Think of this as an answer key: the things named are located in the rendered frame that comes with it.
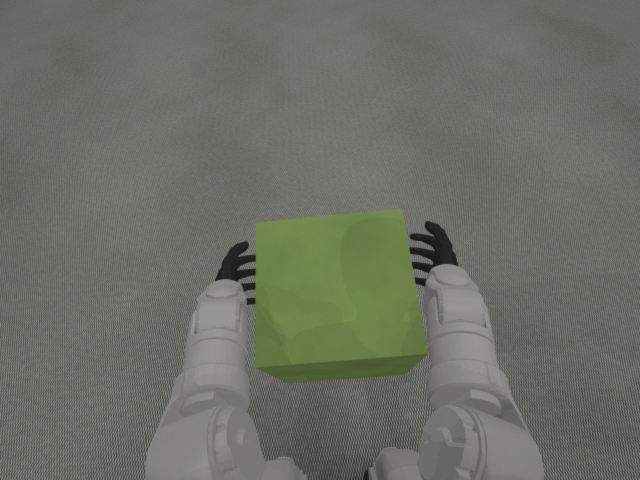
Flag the robot right hand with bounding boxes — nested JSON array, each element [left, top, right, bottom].
[[409, 221, 459, 286]]

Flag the robot left hand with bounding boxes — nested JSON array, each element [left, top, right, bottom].
[[215, 241, 256, 305]]

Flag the right robot shin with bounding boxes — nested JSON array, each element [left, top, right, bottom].
[[375, 447, 397, 461]]

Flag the carton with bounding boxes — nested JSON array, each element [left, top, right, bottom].
[[255, 208, 428, 383]]

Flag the right robot upper arm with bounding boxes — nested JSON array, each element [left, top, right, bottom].
[[417, 404, 544, 480]]

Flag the left robot forearm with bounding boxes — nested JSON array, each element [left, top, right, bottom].
[[145, 279, 250, 480]]

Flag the left robot thigh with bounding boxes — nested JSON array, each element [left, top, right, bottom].
[[261, 460, 307, 480]]

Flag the left robot upper arm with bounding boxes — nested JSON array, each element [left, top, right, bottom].
[[146, 404, 265, 480]]

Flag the right robot forearm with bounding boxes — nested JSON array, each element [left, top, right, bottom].
[[423, 264, 532, 437]]

